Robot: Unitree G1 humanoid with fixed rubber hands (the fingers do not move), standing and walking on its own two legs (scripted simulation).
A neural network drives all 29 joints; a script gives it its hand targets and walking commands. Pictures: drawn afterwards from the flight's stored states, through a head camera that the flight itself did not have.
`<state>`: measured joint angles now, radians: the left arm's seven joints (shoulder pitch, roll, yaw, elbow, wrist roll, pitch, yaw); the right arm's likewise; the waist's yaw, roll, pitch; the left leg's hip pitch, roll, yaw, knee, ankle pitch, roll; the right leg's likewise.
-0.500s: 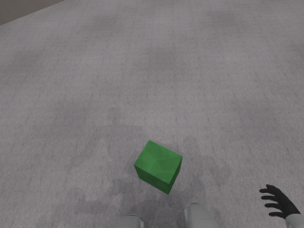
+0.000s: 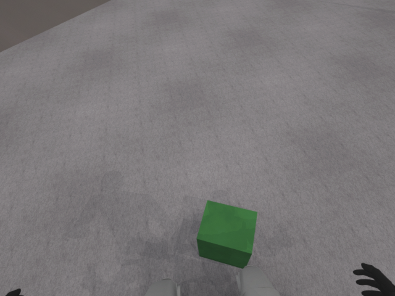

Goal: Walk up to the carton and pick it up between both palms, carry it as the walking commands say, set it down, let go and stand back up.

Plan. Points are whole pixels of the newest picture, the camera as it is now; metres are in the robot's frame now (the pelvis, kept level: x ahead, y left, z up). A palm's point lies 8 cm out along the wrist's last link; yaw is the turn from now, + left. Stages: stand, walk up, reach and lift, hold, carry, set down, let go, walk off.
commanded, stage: walk up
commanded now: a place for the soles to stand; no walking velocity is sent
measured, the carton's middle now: (226, 235) +0.43 -0.09 -0.59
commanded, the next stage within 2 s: none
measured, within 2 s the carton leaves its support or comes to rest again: neither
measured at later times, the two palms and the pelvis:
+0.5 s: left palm (48, 257) +0.22 +0.34 -0.05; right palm out of the picture +0.03 -0.31 -0.04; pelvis +0.02 +0.04 +0.03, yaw -13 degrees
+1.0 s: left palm (68, 253) +0.22 +0.29 -0.04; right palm out of the picture +0.03 -0.33 -0.05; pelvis +0.02 +0.02 +0.05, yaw -17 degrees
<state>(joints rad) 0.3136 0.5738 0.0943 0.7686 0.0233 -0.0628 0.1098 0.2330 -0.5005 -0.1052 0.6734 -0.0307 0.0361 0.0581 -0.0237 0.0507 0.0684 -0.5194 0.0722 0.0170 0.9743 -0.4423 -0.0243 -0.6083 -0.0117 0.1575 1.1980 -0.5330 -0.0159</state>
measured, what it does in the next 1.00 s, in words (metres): steps on the spot, turning right: right foot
